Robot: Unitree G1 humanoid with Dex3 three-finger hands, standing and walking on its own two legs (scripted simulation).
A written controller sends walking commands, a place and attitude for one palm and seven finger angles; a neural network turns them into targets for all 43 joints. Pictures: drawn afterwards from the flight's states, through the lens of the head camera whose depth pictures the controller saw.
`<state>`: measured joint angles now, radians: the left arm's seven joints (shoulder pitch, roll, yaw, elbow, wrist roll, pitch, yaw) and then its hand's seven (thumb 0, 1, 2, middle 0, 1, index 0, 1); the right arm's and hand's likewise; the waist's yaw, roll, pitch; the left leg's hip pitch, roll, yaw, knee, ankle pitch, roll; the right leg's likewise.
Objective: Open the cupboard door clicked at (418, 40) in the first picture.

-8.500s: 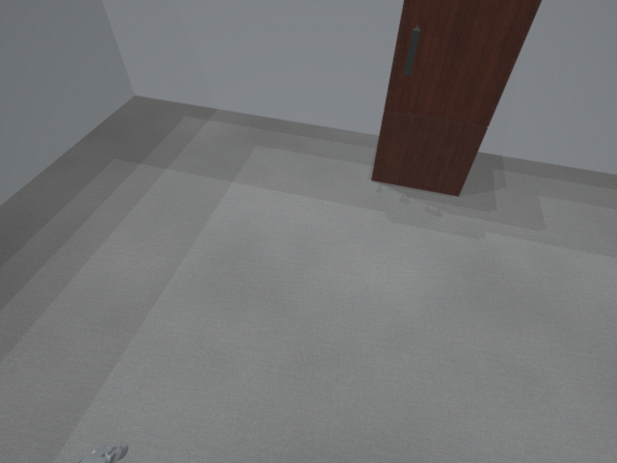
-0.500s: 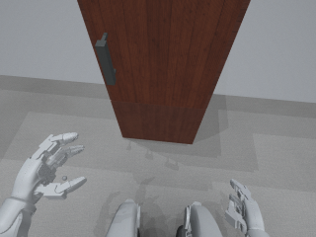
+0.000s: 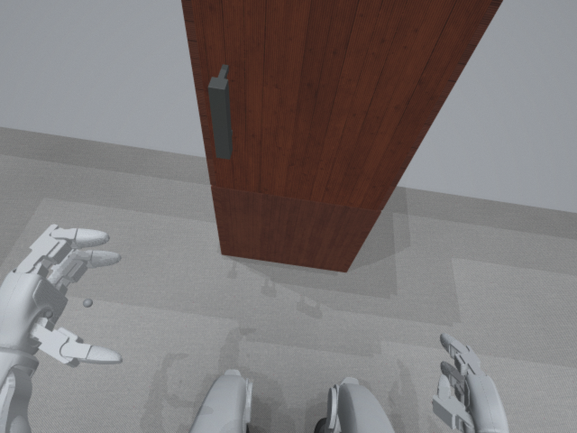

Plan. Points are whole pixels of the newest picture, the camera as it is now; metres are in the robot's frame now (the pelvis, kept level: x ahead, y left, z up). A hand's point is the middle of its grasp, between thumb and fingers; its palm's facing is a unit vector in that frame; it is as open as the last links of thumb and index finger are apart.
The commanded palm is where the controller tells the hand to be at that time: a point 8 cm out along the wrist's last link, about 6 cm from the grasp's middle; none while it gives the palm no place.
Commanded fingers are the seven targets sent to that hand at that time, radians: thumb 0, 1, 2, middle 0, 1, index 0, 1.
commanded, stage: raise the hand with hooked fingers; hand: left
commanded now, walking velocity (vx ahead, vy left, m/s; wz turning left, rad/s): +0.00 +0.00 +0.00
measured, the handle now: (224, 113) +0.62 +0.16 +0.03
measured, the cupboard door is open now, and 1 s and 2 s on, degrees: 0 0 0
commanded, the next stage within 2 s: move the hooked fingers beside the handle in 0.84 s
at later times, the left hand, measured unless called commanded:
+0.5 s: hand (90, 274) +0.29 +0.27 +0.03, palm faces -0.10 -0.99 -0.05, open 14.0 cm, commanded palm +0.28 +0.32 +0.04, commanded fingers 0.00 -0.50 0.30 -0.30 -1.20 -0.30 -1.20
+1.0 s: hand (101, 273) +0.29 +0.26 +0.04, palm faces -0.04 -1.00 -0.06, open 14.0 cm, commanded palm +0.29 +0.30 +0.04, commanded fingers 0.00 -0.50 0.30 -0.30 -1.20 -0.30 -1.20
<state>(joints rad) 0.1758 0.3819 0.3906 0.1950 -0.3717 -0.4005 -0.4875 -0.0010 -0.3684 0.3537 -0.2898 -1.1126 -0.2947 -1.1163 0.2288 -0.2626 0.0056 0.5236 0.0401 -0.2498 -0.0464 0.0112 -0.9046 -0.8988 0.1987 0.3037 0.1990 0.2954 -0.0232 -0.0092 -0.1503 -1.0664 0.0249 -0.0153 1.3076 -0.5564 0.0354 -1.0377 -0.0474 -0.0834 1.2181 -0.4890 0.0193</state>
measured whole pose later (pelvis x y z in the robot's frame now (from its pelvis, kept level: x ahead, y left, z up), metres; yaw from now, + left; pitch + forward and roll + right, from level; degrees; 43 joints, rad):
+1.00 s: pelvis +0.01 -0.02 +0.00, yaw +0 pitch +21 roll -3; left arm 0.03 0.43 0.46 0.36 -0.39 -0.37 -0.59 -0.01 -0.50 0.30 -0.30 -1.20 -0.30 -1.20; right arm 0.23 -0.28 0.02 0.52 0.04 -0.20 -0.05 0.01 -0.90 -0.90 0.20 0.30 0.20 0.30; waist -0.02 0.01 -0.15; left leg -1.10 0.04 -0.03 1.32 -0.58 0.01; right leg -1.08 -0.03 -0.09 1.24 -0.52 0.00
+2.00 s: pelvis +0.01 -0.01 -0.01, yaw -2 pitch +26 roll -3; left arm -0.66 0.56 0.48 0.98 -0.18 -0.40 -0.49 -0.01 -0.50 0.30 -0.30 -1.20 -0.30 -1.20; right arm 0.30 -0.28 0.03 0.61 0.02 -0.04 -0.03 0.01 -0.91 -0.90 0.20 0.30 0.20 0.30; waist -0.12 0.01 -0.14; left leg -1.20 0.05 -0.01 1.32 -0.57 0.02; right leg -1.20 -0.02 -0.07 1.25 -0.50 0.01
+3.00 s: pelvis +0.01 +0.00 -0.03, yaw -4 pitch +31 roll -7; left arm -1.03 0.79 0.50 1.19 -0.04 -0.32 -0.44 -0.01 -0.50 0.30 -0.30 -1.20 -0.30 -1.20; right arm 0.35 -0.27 0.09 0.59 -0.01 0.08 0.00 0.00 -0.91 -0.90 0.20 0.30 0.20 0.30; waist -0.23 0.02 -0.12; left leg -1.37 0.06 -0.04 1.40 -0.58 0.03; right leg -1.33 0.00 -0.10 1.27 -0.48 0.02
